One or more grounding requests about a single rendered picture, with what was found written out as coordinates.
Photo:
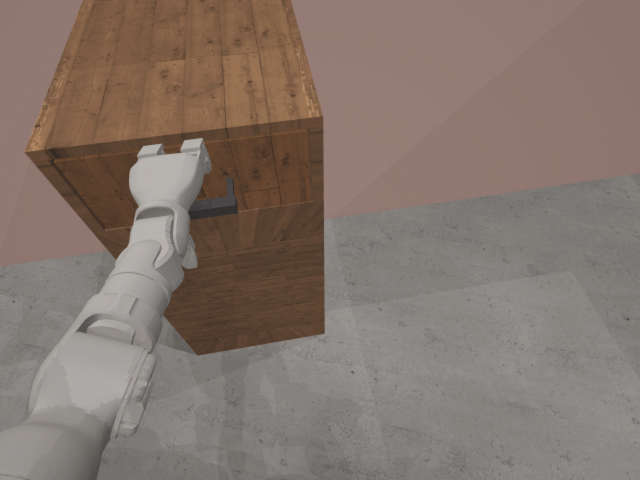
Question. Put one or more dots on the robot left hand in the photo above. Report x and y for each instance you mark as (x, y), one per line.
(174, 177)

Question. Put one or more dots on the robot left forearm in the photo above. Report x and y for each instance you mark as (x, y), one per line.
(131, 304)

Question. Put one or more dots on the cabinet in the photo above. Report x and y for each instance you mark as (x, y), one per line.
(135, 73)

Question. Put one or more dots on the robot left upper arm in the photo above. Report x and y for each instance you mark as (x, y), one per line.
(96, 389)

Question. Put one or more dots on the drawer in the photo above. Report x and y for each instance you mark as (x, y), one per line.
(267, 169)

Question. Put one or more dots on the handle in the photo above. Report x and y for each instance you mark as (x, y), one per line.
(215, 206)

